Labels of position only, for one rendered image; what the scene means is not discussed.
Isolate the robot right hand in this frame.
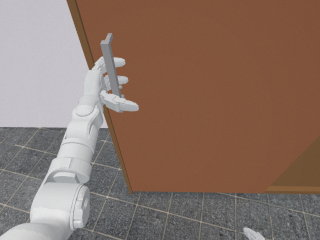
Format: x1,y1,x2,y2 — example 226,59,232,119
243,227,265,240

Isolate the handle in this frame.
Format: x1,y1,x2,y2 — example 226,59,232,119
100,33,125,113

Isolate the left robot upper arm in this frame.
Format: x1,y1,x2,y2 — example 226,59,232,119
0,182,90,240

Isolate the robot left forearm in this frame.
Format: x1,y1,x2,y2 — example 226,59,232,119
30,95,104,221

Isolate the robot left hand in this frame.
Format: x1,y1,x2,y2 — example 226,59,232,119
83,56,139,112

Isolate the wardrobe door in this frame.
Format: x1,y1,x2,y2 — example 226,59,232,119
271,135,320,187
76,0,320,194

